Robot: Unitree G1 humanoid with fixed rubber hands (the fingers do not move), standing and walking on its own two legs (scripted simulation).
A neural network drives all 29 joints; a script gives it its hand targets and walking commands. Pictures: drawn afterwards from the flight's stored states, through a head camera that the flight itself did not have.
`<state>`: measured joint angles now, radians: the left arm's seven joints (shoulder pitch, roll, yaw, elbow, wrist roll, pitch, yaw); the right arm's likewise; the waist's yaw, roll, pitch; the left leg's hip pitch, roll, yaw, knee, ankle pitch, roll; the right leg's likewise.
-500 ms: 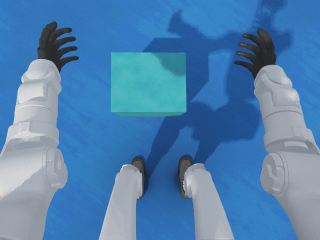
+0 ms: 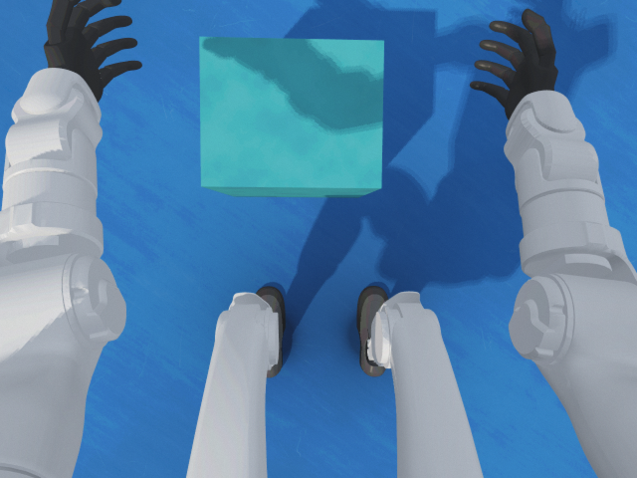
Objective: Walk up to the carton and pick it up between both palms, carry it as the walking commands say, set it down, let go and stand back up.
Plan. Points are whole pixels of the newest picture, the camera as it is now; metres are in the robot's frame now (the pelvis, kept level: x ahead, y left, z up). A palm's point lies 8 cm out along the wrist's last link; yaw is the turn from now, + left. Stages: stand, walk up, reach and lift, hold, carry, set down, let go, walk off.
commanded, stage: reach and lift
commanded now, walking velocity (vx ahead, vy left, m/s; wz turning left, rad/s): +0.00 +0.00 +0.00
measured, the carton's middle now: (294, 133) +0.54 +0.05 -0.44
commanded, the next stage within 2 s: none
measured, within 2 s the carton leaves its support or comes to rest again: neither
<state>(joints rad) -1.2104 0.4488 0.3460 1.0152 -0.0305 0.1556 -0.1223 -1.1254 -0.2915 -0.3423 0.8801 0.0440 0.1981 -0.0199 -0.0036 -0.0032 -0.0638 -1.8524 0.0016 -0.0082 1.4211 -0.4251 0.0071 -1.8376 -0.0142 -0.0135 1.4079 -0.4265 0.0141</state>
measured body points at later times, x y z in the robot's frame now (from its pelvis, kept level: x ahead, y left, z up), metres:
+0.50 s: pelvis -0.03 +0.01 -0.14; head +0.33 +0.02 +0.14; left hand +0.53 +0.26 -0.28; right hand +0.52 -0.21 -0.28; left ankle +0.08 +0.11 -0.54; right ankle +0.08 -0.12 -0.54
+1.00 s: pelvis -0.04 +0.00 -0.21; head +0.35 +0.01 +0.01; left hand +0.52 +0.26 -0.39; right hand +0.52 -0.20 -0.40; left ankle +0.08 +0.11 -0.54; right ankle +0.08 -0.13 -0.54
